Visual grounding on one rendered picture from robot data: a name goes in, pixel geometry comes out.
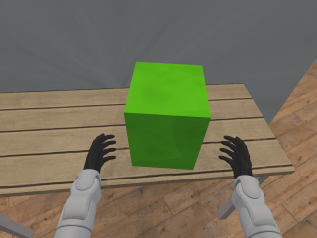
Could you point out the robot right forearm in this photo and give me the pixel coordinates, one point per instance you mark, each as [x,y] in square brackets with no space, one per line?
[255,217]

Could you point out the robot left forearm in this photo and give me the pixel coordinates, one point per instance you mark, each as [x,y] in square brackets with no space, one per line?
[78,215]

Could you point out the table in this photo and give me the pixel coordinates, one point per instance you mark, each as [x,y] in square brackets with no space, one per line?
[45,137]

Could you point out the carton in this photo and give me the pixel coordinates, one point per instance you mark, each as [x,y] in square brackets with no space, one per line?
[166,114]

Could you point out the robot right hand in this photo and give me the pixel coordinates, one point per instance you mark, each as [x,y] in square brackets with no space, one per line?
[240,162]

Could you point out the robot left hand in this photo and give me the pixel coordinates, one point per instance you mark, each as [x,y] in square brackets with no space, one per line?
[94,159]

